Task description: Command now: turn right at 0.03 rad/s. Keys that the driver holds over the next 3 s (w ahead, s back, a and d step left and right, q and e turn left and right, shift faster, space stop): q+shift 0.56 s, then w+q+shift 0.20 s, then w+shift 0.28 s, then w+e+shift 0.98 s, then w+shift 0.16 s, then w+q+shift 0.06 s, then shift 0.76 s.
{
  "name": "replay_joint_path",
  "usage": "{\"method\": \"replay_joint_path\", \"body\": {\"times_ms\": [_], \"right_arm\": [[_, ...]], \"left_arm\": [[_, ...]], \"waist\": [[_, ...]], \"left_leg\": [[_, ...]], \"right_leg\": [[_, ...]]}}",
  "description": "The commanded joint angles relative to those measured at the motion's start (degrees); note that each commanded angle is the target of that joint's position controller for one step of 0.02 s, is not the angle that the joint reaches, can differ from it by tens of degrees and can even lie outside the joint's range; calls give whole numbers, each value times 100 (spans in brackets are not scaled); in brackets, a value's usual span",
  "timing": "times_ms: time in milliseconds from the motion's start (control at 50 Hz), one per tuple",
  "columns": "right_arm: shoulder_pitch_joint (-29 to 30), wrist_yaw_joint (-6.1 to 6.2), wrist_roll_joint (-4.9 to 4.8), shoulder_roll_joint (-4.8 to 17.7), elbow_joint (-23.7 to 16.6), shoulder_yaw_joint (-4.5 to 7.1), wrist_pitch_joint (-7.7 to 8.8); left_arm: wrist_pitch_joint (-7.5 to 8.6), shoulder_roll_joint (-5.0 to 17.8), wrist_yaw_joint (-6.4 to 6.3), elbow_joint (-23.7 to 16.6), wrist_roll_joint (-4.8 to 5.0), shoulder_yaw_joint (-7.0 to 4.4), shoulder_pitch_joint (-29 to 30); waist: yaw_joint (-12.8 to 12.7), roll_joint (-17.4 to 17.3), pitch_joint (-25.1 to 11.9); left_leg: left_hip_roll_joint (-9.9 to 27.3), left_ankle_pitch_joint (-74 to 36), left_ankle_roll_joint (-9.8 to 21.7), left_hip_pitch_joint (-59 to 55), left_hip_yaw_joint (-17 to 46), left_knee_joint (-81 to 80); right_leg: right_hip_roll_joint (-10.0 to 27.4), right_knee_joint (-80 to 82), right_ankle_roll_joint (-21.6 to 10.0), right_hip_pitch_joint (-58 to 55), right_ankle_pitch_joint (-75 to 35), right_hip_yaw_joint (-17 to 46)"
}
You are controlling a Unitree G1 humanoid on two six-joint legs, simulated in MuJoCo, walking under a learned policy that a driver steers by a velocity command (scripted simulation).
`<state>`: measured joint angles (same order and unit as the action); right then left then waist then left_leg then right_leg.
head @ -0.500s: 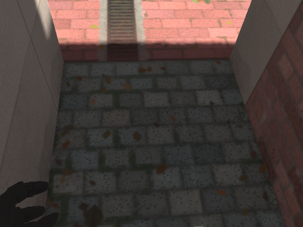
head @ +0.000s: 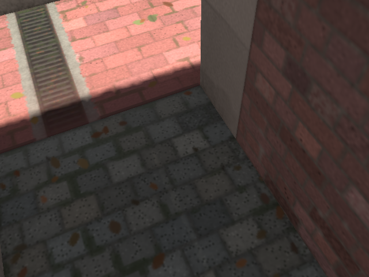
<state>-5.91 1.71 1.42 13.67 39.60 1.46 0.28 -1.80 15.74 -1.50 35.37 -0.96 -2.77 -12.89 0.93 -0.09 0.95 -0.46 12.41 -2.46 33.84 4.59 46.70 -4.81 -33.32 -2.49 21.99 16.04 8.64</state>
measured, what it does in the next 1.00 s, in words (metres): walks ahead, turning left: left foot, then right foot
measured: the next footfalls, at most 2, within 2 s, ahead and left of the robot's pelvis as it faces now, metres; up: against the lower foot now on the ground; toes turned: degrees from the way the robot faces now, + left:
left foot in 0.04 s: +0.09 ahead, +0.15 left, +0.00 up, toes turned -2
right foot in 0.36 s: +0.08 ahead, -0.10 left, +0.00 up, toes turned +19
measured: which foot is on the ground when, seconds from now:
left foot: up 0.00-0.02, down 0.04-0.36, up 0.38-0.96, down 0.98-1.00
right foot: down 0.00-0.12, up 0.14-0.34, down 0.36-1.00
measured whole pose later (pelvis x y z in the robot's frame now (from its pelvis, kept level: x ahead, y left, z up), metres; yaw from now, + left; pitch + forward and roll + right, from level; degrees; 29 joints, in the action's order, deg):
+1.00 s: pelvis +0.11 +0.08 -0.02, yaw +42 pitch +1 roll -2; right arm -2.3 -1.1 -0.9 15.1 34.9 1.2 0.5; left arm 3.6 20.8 0.2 50.6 0.2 -5.7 -23.9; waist -5.8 0.9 2.7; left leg 4.2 16.6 4.9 25.2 -4.4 39.6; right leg 6.5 -28.7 0.7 -3.3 27.6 -20.5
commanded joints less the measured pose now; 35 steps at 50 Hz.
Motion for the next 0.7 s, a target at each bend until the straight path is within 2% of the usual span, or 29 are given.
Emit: {"method": "replay_joint_path", "body": {"times_ms": [20,40,60,80,100,120,160,180,200,220,240,260,320,340,360,380,400,420,440,460,500,520,540,560,580,600,640,680,700], "right_arm": [[-465,-120,-46,70,-98,4,100],[-454,-146,-27,97,-66,13,133],[-322,-148,19,495,-192,86,158],[4,-123,-16,974,-352,198,140],[107,-140,-54,1086,-436,300,117],[149,-171,-123,984,-512,314,103],[-65,-171,-203,976,-614,347,73],[-239,-125,-261,1090,-566,410,56],[-314,-77,-205,1257,-595,493,23],[-467,-68,-151,1192,-582,508,-8],[-625,-43,-159,1118,-562,511,1],[-576,-8,-199,1126,-598,534,-11],[14,61,-362,1200,-691,606,-219],[231,67,-359,1207,-763,614,-294],[291,53,-366,1092,-822,592,-331],[149,12,-417,711,-933,523,-344],[-230,-52,-291,783,-1002,521,-228],[-636,-105,-227,1146,-874,660,-143],[-680,-81,-203,1318,-683,721,-187],[-787,-17,-144,1263,-556,750,-235],[-764,-18,-175,1016,-571,650,-308],[-646,-27,-275,932,-627,600,-337],[-536,-68,-349,998,-664,639,-346],[-424,-98,-365,931,-724,603,-338],[-311,-101,-408,994,-686,632,-376],[-44,-142,-433,986,-841,595,-349],[81,-208,-429,1074,-947,608,-266],[57,-248,-467,1138,-915,640,-170],[101,-258,-425,1152,-914,638,-128]], "left_arm": [[220,218,23,-319,-29,-8,174],[305,117,34,-267,-83,27,-60],[408,106,34,-291,-218,30,-406],[438,365,33,-355,-236,-19,-851],[391,594,-15,-406,-192,-57,-738],[293,750,-100,-488,-102,-105,-424],[106,708,-185,-579,-34,-128,-129],[83,538,-172,-622,-66,-110,-62],[123,390,-147,-634,-68,-53,-61],[190,269,-135,-650,58,-35,101],[239,271,-135,-613,158,-47,78],[276,330,-129,-569,187,-64,82],[359,358,-100,-447,232,-126,7],[366,348,-58,-248,267,-148,-239],[356,415,-28,-83,212,-208,-530],[293,1016,-37,-49,24,-377,-706],[275,1265,38,-217,-287,-413,-338],[296,1042,29,-415,-244,-368,-24],[288,777,-21,-411,-166,-296,215],[305,674,-93,-356,-123,-277,427],[263,681,-242,-265,-48,-281,403],[228,647,-255,-231,-82,-295,333],[204,688,-228,-277,-66,-330,443],[183,700,-227,-227,-67,-344,336],[261,721,-206,-156,-104,-383,97],[294,901,-236,-35,-115,-444,-256],[417,1064,-213,59,-54,-487,-424],[499,1106,-183,99,-40,-517,-418],[553,1097,-178,87,-103,-513,-343]], "waist": [[290,1001,-1133],[182,880,-1011],[-96,333,-1023],[-515,-521,-1195],[-440,-1001,-1238],[-320,-1072,-1053],[-171,-916,-795],[-170,-882,-780],[-112,-964,-799],[-21,-1036,-666],[49,-1002,-704],[49,-922,-715],[-219,-853,-629],[-429,-787,-690],[-540,-616,-684],[-399,673,-572],[-62,1815,-658],[113,1437,-664],[107,698,-425],[148,355,-288],[-3,540,-173],[-74,692,-94],[-116,818,-50],[-216,850,-108],[-470,687,-288],[-658,751,-311],[-696,755,-287],[-630,585,-211],[-635,622,-100]], "left_leg": [[-185,-716,167,-2162,-408,-1432],[-214,-1235,261,-2511,-422,-1853],[279,-3252,485,-3004,275,-1567],[839,-4036,1056,-2928,876,-1529],[985,-3455,1381,-2511,1307,-1866],[913,-2895,1447,-2320,1578,-1977],[944,-2510,1544,-2161,1993,-2089],[1064,-2539,1660,-2220,2305,-2161],[1199,-2510,1719,-2446,2541,-2228],[1243,-2719,1823,-2496,2789,-2294],[1354,-2668,1889,-2680,2967,-2340],[1322,-2563,1837,-2745,2989,-2354],[693,-1653,1342,-2110,2534,-2372],[432,-1454,1122,-1771,2299,-2215],[96,-989,856,-1294,1979,-1843],[-600,404,416,-22,1212,-552],[-846,2339,213,593,766,895],[-314,2267,65,605,718,1968],[-175,1866,13,654,518,2369],[-87,1419,-54,739,336,2573],[23,768,-198,899,55,2801],[47,592,-278,885,-155,2634],[120,401,-372,701,-332,2346],[177,342,-428,676,-420,1993],[376,84,-359,697,-424,1688],[383,109,-321,887,-460,1571],[582,390,-149,1264,-377,1404],[683,449,37,1527,-322,1359],[746,418,85,1572,-345,1335]], "right_leg": [[1121,453,-680,-77,-2461,250],[959,367,-446,-99,-2086,127],[660,-19,-90,154,-1370,-50],[423,-325,184,76,-287,-226],[334,-611,317,-205,199,-480],[300,-700,351,-171,260,-579],[221,-942,333,47,477,-673],[177,-1076,372,166,847,-694],[164,-1173,389,383,1359,-602],[151,-1490,416,609,1861,-442],[179,-1744,417,809,2123,-292],[256,-1752,429,908,2061,-133],[208,-385,479,106,966,-264],[72,420,459,-534,359,-498],[171,1062,397,-1221,-177,-566],[1447,1518,-132,-1959,-725,866],[2779,1837,-950,-1699,-1681,2331],[3087,1844,-1250,-1590,-1991,2311],[2698,1666,-1073,-1478,-2016,1446],[2284,1565,-834,-1462,-1857,737],[1809,1434,-612,-1556,-2377,-223],[1650,1441,-599,-1559,-2608,-581],[1597,1481,-608,-1558,-2487,-719],[1647,1530,-669,-1709,-2333,-799],[1826,1744,-613,-1909,-1315,-827],[1938,1960,-655,-2177,-151,-543],[2371,2242,-703,-2663,1131,15],[2618,2366,-648,-2929,1534,148],[2600,2413,-618,-2937,1567,19]]}}
Over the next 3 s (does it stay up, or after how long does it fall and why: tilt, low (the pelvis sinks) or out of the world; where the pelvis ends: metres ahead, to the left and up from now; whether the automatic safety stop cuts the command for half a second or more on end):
stays up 1.41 0.31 0.00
